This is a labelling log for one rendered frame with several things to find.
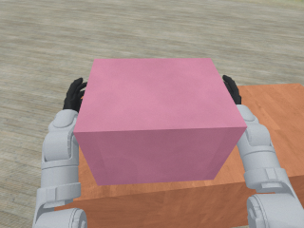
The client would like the robot right hand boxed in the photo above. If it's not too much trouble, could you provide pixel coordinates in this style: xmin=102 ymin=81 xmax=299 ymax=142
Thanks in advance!
xmin=222 ymin=75 xmax=241 ymax=105

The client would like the pedestal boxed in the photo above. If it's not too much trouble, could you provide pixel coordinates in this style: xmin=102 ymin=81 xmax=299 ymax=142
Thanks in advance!
xmin=54 ymin=83 xmax=304 ymax=228

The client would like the robot left hand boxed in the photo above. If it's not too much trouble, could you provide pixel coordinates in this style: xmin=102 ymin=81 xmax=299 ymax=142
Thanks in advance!
xmin=63 ymin=77 xmax=87 ymax=113

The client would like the robot right forearm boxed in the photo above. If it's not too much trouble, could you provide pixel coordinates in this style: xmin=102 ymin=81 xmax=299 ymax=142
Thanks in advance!
xmin=237 ymin=104 xmax=304 ymax=214

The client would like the right robot upper arm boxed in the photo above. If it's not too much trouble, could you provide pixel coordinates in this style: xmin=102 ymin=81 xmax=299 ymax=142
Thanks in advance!
xmin=246 ymin=193 xmax=304 ymax=228

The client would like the carton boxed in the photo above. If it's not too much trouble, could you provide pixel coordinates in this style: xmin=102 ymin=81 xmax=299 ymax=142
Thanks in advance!
xmin=73 ymin=58 xmax=248 ymax=186

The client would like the left robot upper arm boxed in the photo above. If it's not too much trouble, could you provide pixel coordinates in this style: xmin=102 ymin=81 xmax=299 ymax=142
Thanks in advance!
xmin=34 ymin=207 xmax=87 ymax=228

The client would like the robot left forearm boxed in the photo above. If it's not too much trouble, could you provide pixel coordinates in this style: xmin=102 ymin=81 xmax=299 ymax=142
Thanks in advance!
xmin=32 ymin=109 xmax=82 ymax=228

